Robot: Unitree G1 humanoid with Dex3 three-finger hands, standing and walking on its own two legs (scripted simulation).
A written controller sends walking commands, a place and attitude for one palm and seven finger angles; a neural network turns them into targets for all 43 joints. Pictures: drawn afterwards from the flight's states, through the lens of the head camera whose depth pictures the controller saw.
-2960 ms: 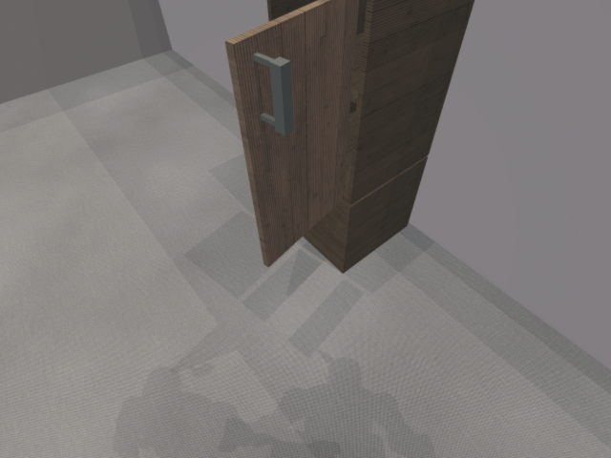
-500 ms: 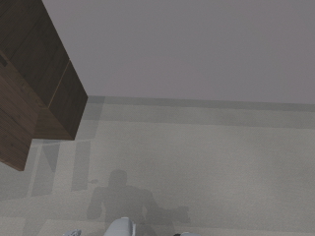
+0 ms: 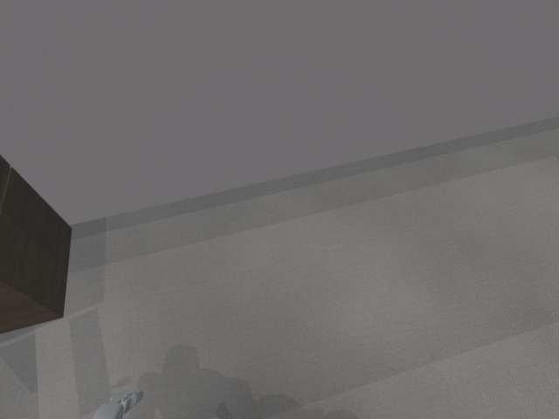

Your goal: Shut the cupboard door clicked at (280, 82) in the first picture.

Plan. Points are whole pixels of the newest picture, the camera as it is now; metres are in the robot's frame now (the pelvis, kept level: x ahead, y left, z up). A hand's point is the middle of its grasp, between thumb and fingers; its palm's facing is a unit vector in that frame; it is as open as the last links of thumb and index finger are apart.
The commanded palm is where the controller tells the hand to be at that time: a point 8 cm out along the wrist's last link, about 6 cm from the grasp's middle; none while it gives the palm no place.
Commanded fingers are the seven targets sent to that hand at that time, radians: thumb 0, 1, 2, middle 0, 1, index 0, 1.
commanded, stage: walk around to get in front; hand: left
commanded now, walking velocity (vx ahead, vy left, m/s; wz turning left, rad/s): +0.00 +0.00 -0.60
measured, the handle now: out of the picture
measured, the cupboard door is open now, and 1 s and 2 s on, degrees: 100 100 100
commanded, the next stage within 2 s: none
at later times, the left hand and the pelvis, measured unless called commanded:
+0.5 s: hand (161, 406) +0.15 +0.21 -0.17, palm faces -0.23 -0.95 -0.20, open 7.4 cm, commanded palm none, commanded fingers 0.00 0.90 0.90 -0.20 -0.30 -0.20 -0.30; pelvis +0.02 +0.02 +0.01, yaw -17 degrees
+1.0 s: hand (228, 364) +0.21 +0.10 -0.14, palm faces -0.54 -0.80 -0.24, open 7.4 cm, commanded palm none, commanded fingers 0.00 0.90 0.90 -0.20 -0.30 -0.20 -0.30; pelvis +0.06 -0.03 +0.02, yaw -35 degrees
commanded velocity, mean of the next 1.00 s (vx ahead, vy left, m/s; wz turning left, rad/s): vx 0.09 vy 0.00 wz -0.60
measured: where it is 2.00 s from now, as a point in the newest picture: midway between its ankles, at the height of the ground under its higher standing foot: (393, 365)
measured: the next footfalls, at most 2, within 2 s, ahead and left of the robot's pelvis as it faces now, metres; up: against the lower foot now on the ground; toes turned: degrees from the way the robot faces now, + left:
left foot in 0.38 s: +0.09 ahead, +0.13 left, +0.00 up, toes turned -11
right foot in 0.76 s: -0.01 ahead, -0.13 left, +0.00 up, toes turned -32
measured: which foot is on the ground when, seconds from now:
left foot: up 0.00-0.36, down 0.38-0.76, up 0.78-1.00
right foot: down 0.00-0.36, up 0.38-0.74, down 0.76-1.00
